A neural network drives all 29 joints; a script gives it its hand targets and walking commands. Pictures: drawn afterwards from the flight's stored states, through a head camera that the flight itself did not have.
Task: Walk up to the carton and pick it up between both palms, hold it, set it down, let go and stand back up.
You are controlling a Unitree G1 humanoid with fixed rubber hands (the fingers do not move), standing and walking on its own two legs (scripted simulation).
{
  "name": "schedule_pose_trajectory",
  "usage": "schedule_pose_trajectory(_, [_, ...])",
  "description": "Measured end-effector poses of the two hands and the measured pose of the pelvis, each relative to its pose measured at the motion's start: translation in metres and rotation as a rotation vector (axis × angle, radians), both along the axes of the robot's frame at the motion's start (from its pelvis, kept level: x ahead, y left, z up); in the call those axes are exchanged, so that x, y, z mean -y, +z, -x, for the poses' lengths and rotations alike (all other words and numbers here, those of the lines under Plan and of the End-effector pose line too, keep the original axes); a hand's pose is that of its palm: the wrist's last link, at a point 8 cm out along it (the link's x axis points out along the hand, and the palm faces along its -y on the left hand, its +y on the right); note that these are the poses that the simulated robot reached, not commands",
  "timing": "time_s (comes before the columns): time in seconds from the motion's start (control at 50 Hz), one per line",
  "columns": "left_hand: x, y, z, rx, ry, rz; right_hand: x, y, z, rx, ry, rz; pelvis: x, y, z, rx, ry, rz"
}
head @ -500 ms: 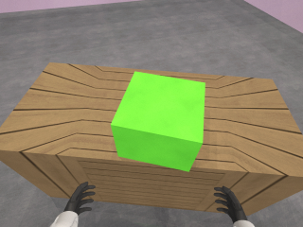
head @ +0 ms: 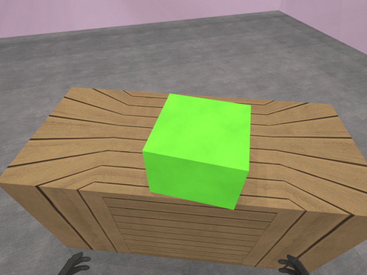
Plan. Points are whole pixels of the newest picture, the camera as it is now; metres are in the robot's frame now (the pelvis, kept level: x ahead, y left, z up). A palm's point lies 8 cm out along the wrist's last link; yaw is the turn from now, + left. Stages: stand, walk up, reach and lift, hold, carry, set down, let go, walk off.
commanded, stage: stand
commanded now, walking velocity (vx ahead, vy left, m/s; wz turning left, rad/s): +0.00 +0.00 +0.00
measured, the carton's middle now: (200, 148) +0.49 -0.03 -0.05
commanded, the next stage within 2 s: none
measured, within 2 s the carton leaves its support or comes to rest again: neither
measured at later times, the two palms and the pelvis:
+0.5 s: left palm out of the picture +0.03 +0.26 -0.10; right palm out of the picture +0.07 -0.26 -0.11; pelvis -0.03 +0.00 +0.00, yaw +1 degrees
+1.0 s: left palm out of the picture +0.06 +0.25 -0.10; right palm out of the picture +0.06 -0.27 -0.11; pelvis -0.02 -0.01 -0.01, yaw +1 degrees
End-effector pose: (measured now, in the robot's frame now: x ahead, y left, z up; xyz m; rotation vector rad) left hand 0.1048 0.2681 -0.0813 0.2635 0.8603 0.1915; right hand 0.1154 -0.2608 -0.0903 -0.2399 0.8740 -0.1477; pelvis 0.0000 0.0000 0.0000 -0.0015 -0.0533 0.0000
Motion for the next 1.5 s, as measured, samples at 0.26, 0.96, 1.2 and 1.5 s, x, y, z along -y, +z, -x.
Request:
schedule_pose_trajectory(0.26, [0.002,-0.014,0.045,-0.077,-0.009,0.014,-0.004,-0.007,0.035,-0.058,0.027,-0.003,-0.002,-0.002,0.022,-0.002,0.012,-0.011])
schedule_pose_trajectory(0.96, [0.018,-0.019,0.051,-0.118,-0.019,0.012,0.008,-0.021,0.057,-0.133,0.024,-0.01,0.011,-0.006,0.02,-0.02,0.013,-0.01])
schedule_pose_trajectory(1.2, [0.018,-0.019,0.04,-0.12,-0.016,0.013,0.006,-0.021,0.048,-0.13,0.02,-0.013,0.011,-0.006,0.011,-0.026,0.01,-0.008])
schedule_pose_trajectory(1.5, [0.019,-0.02,0.026,-0.112,-0.022,0.018,0.006,-0.019,0.042,-0.125,0.005,-0.009,0.011,-0.005,0.005,-0.022,0.004,-0.007])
